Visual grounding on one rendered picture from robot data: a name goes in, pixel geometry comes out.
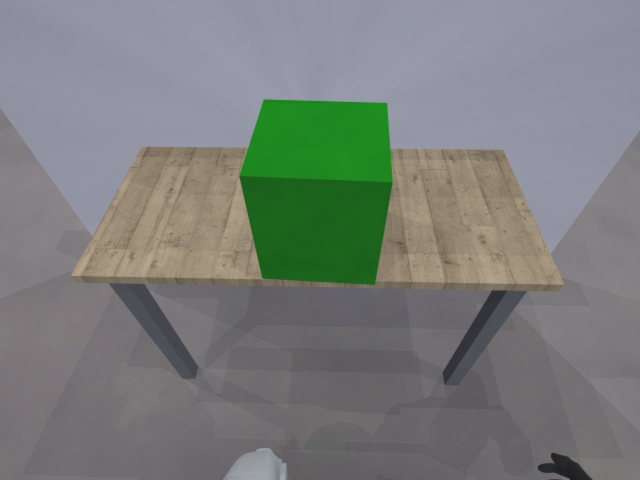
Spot right robot hand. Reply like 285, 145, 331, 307
538, 453, 592, 480

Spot table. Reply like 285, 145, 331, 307
71, 147, 564, 386

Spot robot left thigh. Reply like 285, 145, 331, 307
223, 451, 287, 480

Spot carton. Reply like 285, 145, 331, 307
239, 99, 393, 285

